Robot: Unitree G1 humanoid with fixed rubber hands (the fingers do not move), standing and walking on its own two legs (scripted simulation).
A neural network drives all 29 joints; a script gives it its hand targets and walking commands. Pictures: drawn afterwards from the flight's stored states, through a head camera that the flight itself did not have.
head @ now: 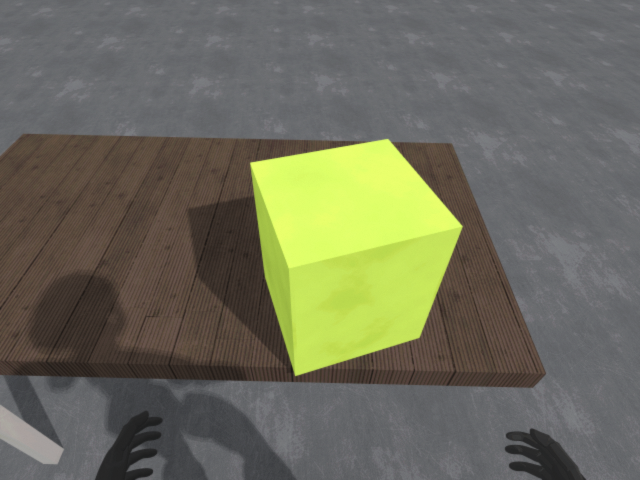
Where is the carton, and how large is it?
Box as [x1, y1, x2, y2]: [250, 139, 462, 375]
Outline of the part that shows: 388,139 250,163 265,278 295,375 419,337 462,226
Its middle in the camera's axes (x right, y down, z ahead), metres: +0.04 +0.02 +0.59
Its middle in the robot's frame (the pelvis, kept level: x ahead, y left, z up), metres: +0.44 -0.01 +0.04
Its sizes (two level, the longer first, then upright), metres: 0.210 0.200 0.250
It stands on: a table, 0.69 m high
